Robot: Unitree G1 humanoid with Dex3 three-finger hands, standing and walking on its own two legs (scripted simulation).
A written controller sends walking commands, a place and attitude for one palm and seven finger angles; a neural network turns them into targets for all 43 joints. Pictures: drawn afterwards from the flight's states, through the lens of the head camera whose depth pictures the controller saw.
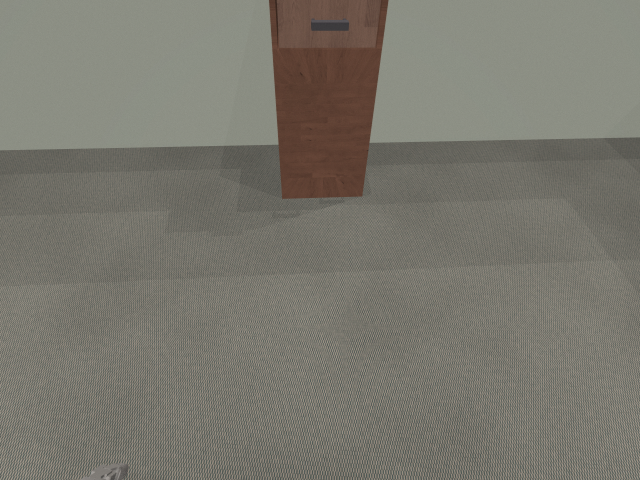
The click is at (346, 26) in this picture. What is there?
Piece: drawer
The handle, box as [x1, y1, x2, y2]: [311, 18, 348, 30]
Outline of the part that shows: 311,18 312,30 348,30 348,21 345,19 315,20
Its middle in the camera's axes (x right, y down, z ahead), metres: +0.03 -0.72 +1.29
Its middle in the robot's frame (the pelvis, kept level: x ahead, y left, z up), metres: +1.45 +0.04 +0.03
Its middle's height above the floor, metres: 0.80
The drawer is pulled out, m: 0.00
